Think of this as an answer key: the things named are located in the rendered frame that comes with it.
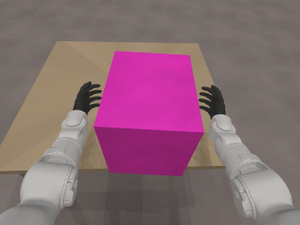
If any left robot forearm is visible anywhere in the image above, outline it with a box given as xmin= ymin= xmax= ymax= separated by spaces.
xmin=20 ymin=110 xmax=88 ymax=201

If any left robot hand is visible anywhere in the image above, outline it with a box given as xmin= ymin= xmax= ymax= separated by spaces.
xmin=72 ymin=82 xmax=102 ymax=115

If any table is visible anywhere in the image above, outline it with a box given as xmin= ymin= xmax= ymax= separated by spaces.
xmin=0 ymin=41 xmax=227 ymax=209

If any robot left upper arm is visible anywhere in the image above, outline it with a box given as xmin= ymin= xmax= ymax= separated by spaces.
xmin=0 ymin=160 xmax=79 ymax=225

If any right robot hand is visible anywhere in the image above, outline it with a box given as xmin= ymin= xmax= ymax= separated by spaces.
xmin=199 ymin=84 xmax=226 ymax=120

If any right robot forearm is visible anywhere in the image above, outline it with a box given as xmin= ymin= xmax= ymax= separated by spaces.
xmin=208 ymin=114 xmax=293 ymax=204

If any carton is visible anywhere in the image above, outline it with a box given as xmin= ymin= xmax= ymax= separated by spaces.
xmin=94 ymin=51 xmax=204 ymax=176

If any robot right upper arm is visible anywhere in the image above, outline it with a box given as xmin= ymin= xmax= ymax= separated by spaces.
xmin=231 ymin=168 xmax=300 ymax=225

